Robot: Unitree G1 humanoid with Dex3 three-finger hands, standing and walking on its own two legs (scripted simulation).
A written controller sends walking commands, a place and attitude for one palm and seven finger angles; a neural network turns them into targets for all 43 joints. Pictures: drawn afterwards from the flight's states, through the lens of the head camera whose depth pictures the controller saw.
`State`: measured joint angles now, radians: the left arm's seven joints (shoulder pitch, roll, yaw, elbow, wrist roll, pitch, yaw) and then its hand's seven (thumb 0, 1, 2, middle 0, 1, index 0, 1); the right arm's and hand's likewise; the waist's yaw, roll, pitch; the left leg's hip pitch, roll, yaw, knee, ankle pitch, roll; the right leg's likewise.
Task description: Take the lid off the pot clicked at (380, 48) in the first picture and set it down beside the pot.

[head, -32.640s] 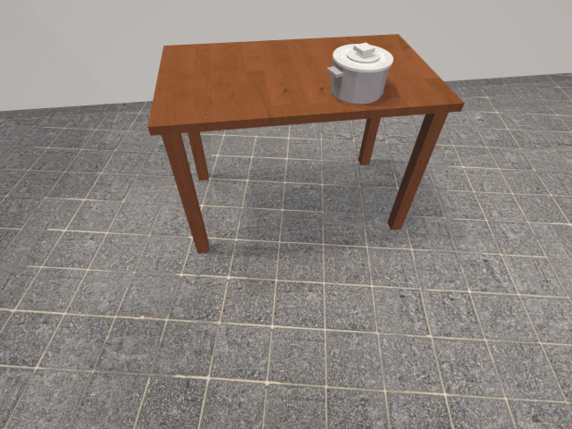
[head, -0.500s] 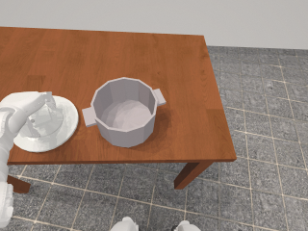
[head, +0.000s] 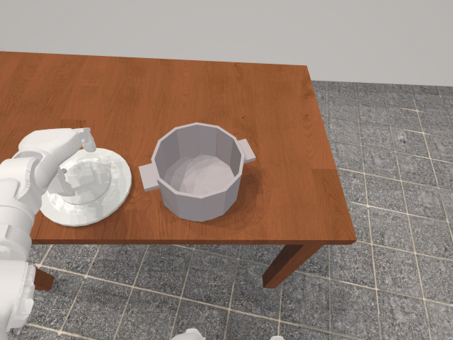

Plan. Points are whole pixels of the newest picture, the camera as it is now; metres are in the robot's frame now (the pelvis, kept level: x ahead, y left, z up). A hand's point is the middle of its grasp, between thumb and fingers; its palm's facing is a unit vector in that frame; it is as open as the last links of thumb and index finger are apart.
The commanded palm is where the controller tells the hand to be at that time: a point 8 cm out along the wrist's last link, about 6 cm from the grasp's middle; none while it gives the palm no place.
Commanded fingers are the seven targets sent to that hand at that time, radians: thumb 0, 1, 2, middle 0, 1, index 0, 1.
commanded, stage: raise the empty hand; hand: left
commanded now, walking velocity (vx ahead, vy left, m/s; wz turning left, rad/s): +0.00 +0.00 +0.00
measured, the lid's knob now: (81, 177) +0.42 +0.31 -0.04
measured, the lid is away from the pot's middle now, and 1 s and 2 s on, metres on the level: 0.24 0.24 0.24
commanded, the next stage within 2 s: draw the hand back to the body in 0.96 s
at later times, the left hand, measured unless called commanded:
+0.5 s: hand (49, 149) +0.41 +0.32 +0.07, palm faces -0.37 -0.09 -0.93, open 11.0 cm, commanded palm +0.41 +0.31 +0.14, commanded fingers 0.00 0.01 0.60 -0.33 -0.89 -0.33 -0.89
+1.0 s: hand (37, 132) +0.41 +0.31 +0.12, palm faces -0.36 -0.08 -0.93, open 11.0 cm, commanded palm +0.41 +0.31 +0.18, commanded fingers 0.00 0.01 0.60 -0.33 -0.89 -0.33 -0.89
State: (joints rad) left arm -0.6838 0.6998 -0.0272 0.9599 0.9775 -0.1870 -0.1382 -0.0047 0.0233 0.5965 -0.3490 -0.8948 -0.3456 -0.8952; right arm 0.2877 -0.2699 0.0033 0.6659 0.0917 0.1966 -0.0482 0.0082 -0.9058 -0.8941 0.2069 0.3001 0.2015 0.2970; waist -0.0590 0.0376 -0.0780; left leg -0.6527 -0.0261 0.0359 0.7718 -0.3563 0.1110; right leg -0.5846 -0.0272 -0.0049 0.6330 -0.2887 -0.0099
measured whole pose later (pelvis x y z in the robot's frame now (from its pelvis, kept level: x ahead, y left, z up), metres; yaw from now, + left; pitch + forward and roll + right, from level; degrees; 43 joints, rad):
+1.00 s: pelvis +0.01 -0.01 +0.02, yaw +2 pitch +8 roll -3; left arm -0.71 0.76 0.00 0.80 0.89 -0.18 -0.34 0.00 0.02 0.60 -0.35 -0.90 -0.35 -0.90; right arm 0.23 -0.28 0.02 0.64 0.10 0.19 -0.05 0.01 -0.91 -0.89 0.21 0.30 0.20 0.30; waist -0.04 0.05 -0.03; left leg -0.41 -0.05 0.02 0.53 -0.26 0.09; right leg -0.34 -0.05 -0.02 0.41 -0.21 0.02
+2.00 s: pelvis +0.04 -0.07 +0.03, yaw +1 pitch +0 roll -1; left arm -0.11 0.43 0.35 0.20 -0.05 -0.08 0.10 0.00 0.21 0.66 -0.31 -0.76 -0.31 -0.76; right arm 0.22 -0.27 0.03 0.68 0.05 -0.03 -0.07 0.01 -0.90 -0.89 0.21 0.30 0.20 0.30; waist 0.00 0.04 0.04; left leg -0.16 0.01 0.01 0.46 -0.29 0.01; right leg -0.12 0.02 -0.02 0.38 -0.25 0.00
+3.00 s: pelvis +0.02 -0.08 +0.03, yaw +1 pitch -4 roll -1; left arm 0.41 0.33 0.29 -0.36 -0.09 -0.10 0.10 0.01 0.89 0.90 -0.21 -0.30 -0.21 -0.30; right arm 0.16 -0.23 0.03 0.66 0.02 -0.10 -0.07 0.02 -0.91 -0.89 0.21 0.30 0.20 0.30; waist 0.05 0.06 0.04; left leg -0.10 0.01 0.00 0.43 -0.26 0.01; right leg -0.07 0.02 -0.03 0.38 -0.23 -0.01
